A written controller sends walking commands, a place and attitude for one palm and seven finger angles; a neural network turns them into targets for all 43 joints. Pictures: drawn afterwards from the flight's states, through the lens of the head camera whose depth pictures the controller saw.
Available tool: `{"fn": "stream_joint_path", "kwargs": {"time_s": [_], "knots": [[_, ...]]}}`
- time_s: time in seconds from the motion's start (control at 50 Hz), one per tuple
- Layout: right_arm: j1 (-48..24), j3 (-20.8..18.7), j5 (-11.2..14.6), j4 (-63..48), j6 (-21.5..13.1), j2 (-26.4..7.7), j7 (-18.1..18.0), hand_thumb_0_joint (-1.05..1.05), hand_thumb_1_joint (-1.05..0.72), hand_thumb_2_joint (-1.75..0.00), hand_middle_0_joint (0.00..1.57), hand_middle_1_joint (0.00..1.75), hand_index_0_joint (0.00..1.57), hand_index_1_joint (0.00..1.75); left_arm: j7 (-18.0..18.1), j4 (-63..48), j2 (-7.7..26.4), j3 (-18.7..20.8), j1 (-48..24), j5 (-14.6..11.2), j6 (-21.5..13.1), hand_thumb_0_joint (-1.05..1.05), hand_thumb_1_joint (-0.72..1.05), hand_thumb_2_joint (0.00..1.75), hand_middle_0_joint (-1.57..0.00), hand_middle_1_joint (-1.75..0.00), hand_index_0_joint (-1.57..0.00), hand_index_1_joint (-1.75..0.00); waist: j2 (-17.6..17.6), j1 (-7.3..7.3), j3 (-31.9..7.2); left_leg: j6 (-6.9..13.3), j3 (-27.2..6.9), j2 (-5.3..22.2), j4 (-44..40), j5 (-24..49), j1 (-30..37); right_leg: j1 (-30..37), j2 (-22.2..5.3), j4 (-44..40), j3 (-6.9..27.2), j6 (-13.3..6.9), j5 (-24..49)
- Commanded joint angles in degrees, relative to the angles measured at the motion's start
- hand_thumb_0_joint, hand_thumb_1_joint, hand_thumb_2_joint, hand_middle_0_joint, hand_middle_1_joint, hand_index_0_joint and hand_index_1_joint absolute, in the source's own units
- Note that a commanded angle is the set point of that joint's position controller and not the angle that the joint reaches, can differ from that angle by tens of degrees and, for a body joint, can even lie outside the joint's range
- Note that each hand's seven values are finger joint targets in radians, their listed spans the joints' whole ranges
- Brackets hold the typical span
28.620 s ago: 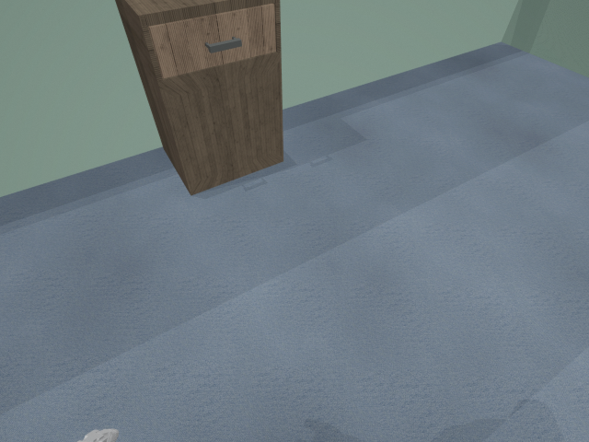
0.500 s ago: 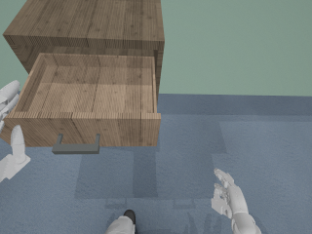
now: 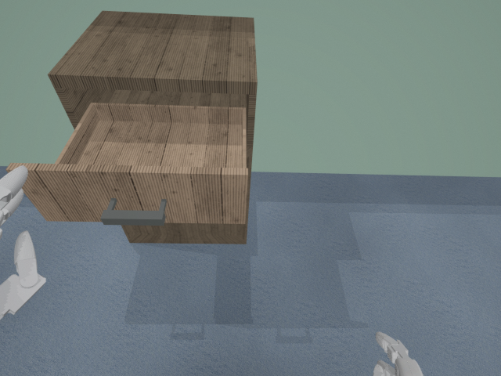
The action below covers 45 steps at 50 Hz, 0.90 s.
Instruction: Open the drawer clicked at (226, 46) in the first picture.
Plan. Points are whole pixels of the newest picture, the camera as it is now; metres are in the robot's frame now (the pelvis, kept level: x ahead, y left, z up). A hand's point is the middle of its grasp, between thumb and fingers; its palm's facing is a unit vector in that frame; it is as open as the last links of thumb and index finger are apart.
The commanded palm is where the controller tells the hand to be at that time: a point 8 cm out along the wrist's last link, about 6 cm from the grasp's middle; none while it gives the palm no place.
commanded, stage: stop stepping back and stand still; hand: left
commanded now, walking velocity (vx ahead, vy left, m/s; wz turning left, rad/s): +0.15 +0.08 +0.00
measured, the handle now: (136, 210) +0.45 +0.27 -0.07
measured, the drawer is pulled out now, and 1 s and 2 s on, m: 0.30 0.30 0.30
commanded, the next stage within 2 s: let the arm hang, fingers relaxed in 0.28 s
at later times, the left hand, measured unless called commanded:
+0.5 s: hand (81, 315) +0.20 +0.26 +0.01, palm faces +0.23 -0.87 -0.44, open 7.4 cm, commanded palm none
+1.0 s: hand out of the picture -0.06 +0.18 -0.16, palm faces +0.08 -0.97 -0.24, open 7.3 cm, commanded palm none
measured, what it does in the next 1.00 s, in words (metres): steps on the spot: left foot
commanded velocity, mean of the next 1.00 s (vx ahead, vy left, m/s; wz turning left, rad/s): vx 0.01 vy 0.00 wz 0.00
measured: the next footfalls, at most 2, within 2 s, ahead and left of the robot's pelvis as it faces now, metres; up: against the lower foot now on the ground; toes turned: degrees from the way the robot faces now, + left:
left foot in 0.06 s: +0.04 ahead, +0.13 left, +0.00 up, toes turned +1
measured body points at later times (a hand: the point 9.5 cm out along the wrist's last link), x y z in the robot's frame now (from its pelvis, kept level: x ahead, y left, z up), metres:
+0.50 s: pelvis +0.00 +0.00 +0.00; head +0.00 -0.01 +0.45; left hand +0.18 +0.30 +0.04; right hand +0.16 -0.23 -0.12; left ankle +0.00 +0.12 -0.73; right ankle +0.02 -0.11 -0.73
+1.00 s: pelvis -0.01 -0.01 +0.01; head +0.02 -0.02 +0.46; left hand -0.06 +0.23 -0.14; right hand -0.03 -0.23 -0.15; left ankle +0.00 +0.12 -0.73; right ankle +0.02 -0.11 -0.73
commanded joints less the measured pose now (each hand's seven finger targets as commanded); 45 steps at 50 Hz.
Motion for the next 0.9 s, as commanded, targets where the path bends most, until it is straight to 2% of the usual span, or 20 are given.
{"fn": "stream_joint_path", "kwargs": {"time_s": [0.0, 0.04, 0.06, 0.08, 0.14, 0.2, 0.24, 0.28, 0.34, 0.36, 0.38, 0.42, 0.46, 0.5, 0.52, 0.6, 0.66, 0.72, 0.76, 0.88], "knots": [[-6.0, -1.8, -0.9, -9.0, -4.7, -6.5, -1.8, 0.0, -0.9, -0.9, 0.2, 0.3, 0.2, 0.3, 1.7, -5.3, 5.5, 2.8, -5.6, 1.0, -2.3, 0.0, 0.9, 0.9, -0.2, -0.3, -0.2, -0.3, 1.7, -1.45, 0.5, 1.5, 0.8, 2.2, -23.7, -2.3, 9.8, -5.8, -9.3, -12.1, 8.9, -2.7, -19.4], [-6.5, -2.5, -1.2, -10.5, -6.2, -8.3, -1.9, 0.0, -0.9, -0.9, 0.2, 0.3, 0.2, 0.3, 2.1, -10.5, 6.4, 3.1, -5.5, 1.0, -3.5, 0.0, 0.9, 0.9, -0.2, -0.3, -0.2, -0.3, 13.5, 0.2, -0.1, 5.0, -10.5, 10.0, -31.7, -1.1, 6.9, 0.3, -0.8, 0.7, 3.4, 0.5, -9.4], [-6.7, -2.5, -0.6, -10.7, -6.1, -7.8, -1.7, 0.0, -0.9, -0.9, 0.2, 0.3, 0.2, 0.3, 2.1, -11.0, 8.0, 4.4, -5.2, 0.9, -3.5, 0.0, 0.9, 0.9, -0.2, -0.3, -0.2, -0.3, 14.9, 0.12, -1.4, 5.7, -13.7, 13.3, -33.2, -4.9, 3.8, 1.9, -0.2, 4.6, 1.3, 1.6, -9.4], [-7.2, -1.7, -0.5, -10.5, -5.8, -6.5, -1.6, 0.0, -0.9, -0.9, 0.2, 0.3, 0.2, 0.3, 2.1, -10.1, 8.1, 5.0, -4.6, 1.4, -3.1, 0.0, 0.9, 0.9, -0.2, -0.3, -0.2, -0.3, 14.7, 0.15, -1.0, 5.6, -14.7, 13.2, -35.3, -11.6, -3.1, 6.7, 0.1, 7.0, 1.1, 1.6, -9.3], [-7.1, -1.7, -0.1, -10.1, -6.2, -6.5, -1.2, 0.0, -0.9, -0.9, 0.2, 0.3, 0.2, 0.3, 1.9, -8.6, 7.3, 4.6, -4.7, 1.0, -2.9, 0.0, 0.9, 0.9, -0.2, -0.3, -0.2, -0.3, 5.9, 0.46, 0.9, 4.0, -8.2, 8.8, -28.1, -6.7, -5.8, 11.6, -0.4, -3.4, 3.3, 1.5, -4.4], [-6.0, -1.8, -0.5, -9.5, -6.3, -6.3, -0.9, 0.0, -0.9, -0.9, 0.2, 0.3, 0.2, 0.3, 1.7, -6.5, 7.4, 4.7, -5.9, 0.3, -3.5, 0.0, 0.9, 0.9, -0.2, -0.3, -0.2, -0.3, -1.8, -0.49, 1.5, 1.1, -2.3, 2.3, -17.6, -4.6, 0.8, 2.1, -6.7, -16.0, 14.9, -1.5, -17.3], [-5.3, -2.0, -0.4, -8.7, -6.0, -6.3, -0.7, 0.0, -0.9, -0.9, 0.2, 0.3, 0.2, 0.3, 1.8, -5.8, 6.8, 4.1, -6.3, -0.1, -3.4, 0.0, 0.9, 0.9, -0.2, -0.3, -0.2, -0.3, -5.3, -0.94, 0.6, 0.4, -0.3, 1.3, -12.1, 0.4, 5.9, -1.0, -10.5, -18.9, 17.0, -3.7, -16.3], [-6.3, -1.5, -0.4, -8.8, -5.7, -6.0, -0.6, 0.0, -0.9, -0.9, 0.2, 0.3, 0.2, 0.3, 1.8, -5.4, 6.4, 4.0, -6.3, -0.3, -3.3, 0.0, 0.9, 0.9, -0.2, -0.3, -0.2, -0.3, -4.0, -1.01, -1.0, 0.5, -1.2, 2.5, -18.4, 5.1, 8.2, 2.4, -8.5, -14.9, 12.0, -2.8, -6.7], [-7.5, -1.4, -0.3, -9.8, -5.4, -6.2, -0.6, 0.0, -0.9, -0.9, 0.2, 0.3, 0.2, 0.3, 1.8, -6.7, 6.2, 3.8, -5.5, 0.1, -3.4, 0.0, 0.9, 0.9, -0.2, -0.3, -0.2, -0.3, 6.8, -0.07, -0.5, 1.5, -6.4, 6.9, -28.3, 8.0, 6.4, 7.2, -2.3, -8.2, 6.2, 0.7, -1.0], [-5.9, -5.1, -1.4, 7.0, -8.5, -13.3, 4.2, 0.0, -0.9, -0.9, 0.2, 0.3, 0.2, 0.3, -5.7, 40.6, -2.7, -18.4, -14.0, 5.5, 5.7, 0.0, 0.9, 0.9, -0.2, -0.3, -0.2, -0.3, 11.8, -3.64, 2.3, 1.2, -10.0, 8.9, -22.9, 21.1, 5.9, -4.5, -2.1, 4.8, 2.2, 0.5, 4.5], [-1.7, -4.5, -1.6, 5.9, -3.2, -11.7, 4.3, 0.0, -0.9, -0.9, 0.2, 0.3, 0.2, 0.3, -6.8, 41.2, -4.7, -15.2, -14.6, 4.8, 11.0, 0.0, 0.9, 0.9, -0.2, -0.3, -0.2, -0.3, 9.6, -1.14, 0.1, 2.7, -11.7, 10.6, -24.6, 28.3, 3.3, -1.1, -1.5, 6.1, 3.4, 1.3, 0.8], [-3.0, -2.9, -2.3, 4.0, -0.9, -9.4, 3.6, 0.0, -0.9, -0.9, 0.2, 0.3, 0.2, 0.3, -7.0, 46.6, -6.4, -16.6, -16.9, 4.0, 12.4, 0.0, 0.9, 0.9, -0.2, -0.3, -0.2, -0.3, 1.6, 0.59, -2.3, 4.8, -14.3, 12.1, -23.5, 29.2, 2.4, 0.9, -0.4, 6.2, 4.8, 1.2, -5.0], [-2.7, -2.4, -2.5, 4.7, -0.1, -8.3, 3.2, 0.0, -0.9, -0.9, 0.2, 0.3, 0.2, 0.3, -7.0, 54.8, -5.0, -17.2, -18.4, 4.3, 11.8, 0.0, 0.9, 0.9, -0.2, -0.3, -0.2, -0.3, -6.5, 1.7, -6.7, 1.7, -8.6, 6.8, -17.9, 31.7, 6.1, 7.6, -2.5, -0.5, 6.9, -0.1, 14.7], [-1.7, -2.6, -2.1, 5.5, 1.6, -8.3, 3.0, 0.0, -0.9, -0.9, 0.2, 0.3, 0.2, 0.3, -6.8, 62.9, -2.3, -17.3, -20.9, 4.0, 11.7, 0.0, 0.9, 0.9, -0.2, -0.3, -0.2, -0.3, -8.8, 1.17, -8.6, -0.4, -4.1, 2.5, -15.0, 26.5, 8.1, 12.4, -6.4, -1.7, 10.8, -2.6, 30.2], [-1.7, -2.6, -2.0, 6.5, 2.3, -7.8, 2.8, 0.0, -0.9, -0.9, 0.2, 0.3, 0.2, 0.3, -6.7, 66.7, -2.2, -17.6, -22.6, 3.7, 11.9, 0.0, 0.9, 0.9, -0.2, -0.3, -0.2, -0.3, -8.4, 0.98, -7.8, -0.8, -3.6, 1.8, -15.8, 23.8, 9.0, 12.6, -7.2, -2.3, 11.0, -3.3, 31.8], [-2.3, -1.1, -2.2, 11.3, 3.8, -6.2, 2.5, 0.0, -0.9, -0.9, 0.2, 0.3, 0.2, 0.3, -6.5, 79.6, -3.5, -19.6, -25.7, 2.9, 12.9, 0.0, 0.9, 0.9, -0.2, -0.3, -0.2, -0.3, 6.7, 1.26, 0.0, 0.0, -6.0, 4.5, -23.8, 21.1, 9.1, 9.0, -2.9, -6.4, 9.2, -1.1, 11.6], [-1.1, -1.0, -2.0, 14.4, 4.2, -5.3, 2.0, 0.0, -0.9, -0.9, 0.2, 0.3, 0.2, 0.3, -6.6, 86.5, -4.8, -19.6, -24.0, 2.8, 12.6, 0.0, 0.9, 0.9, -0.2, -0.3, -0.2, -0.3, 6.2, 1.34, 1.2, 0.1, -6.3, 4.7, -25.3, 14.9, 10.0, 8.7, -2.3, -10.3, 9.8, -1.2, 5.6], [1.8, -1.0, -2.1, 17.5, 4.3, -4.2, 1.7, 0.0, -0.9, -0.9, 0.2, 0.3, 0.2, 0.3, -6.7, 90.9, -5.7, -19.8, -22.9, 2.6, 12.3, 0.0, 0.9, 0.9, -0.2, -0.3, -0.2, -0.3, 9.0, 1.28, -0.3, 0.1, -5.7, 4.7, -25.9, 12.0, 10.7, 10.1, -2.7, -12.0, 9.9, -1.5, 3.8], [3.6, -1.0, -1.9, 18.9, 4.4, -4.0, 1.5, 0.0, -0.9, -0.9, 0.2, 0.3, 0.2, 0.3, -6.6, 93.3, -6.1, -20.2, -22.6, 2.5, 12.2, 0.0, 0.9, 0.9, -0.2, -0.3, -0.2, -0.3, 4.0, 0.95, 0.0, 0.2, -5.8, 5.3, -26.0, 13.1, 12.1, 9.3, -2.6, -12.5, 9.2, -1.7, 4.3], [7.3, -0.8, -1.7, 23.4, 4.5, -2.7, 1.2, 0.0, -0.9, -0.9, 0.2, 0.3, 0.2, 0.3, -6.3, 98.4, -7.2, -21.0, -20.3, 2.2, 12.1, 0.0, 0.9, 0.9, -0.2, -0.3, -0.2, -0.3, 2.7, 0.84, 3.2, 0.3, -4.8, 5.4, -26.6, 13.1, 12.6, 7.5, -3.0, -14.1, 8.9, -1.8, 2.4]]}}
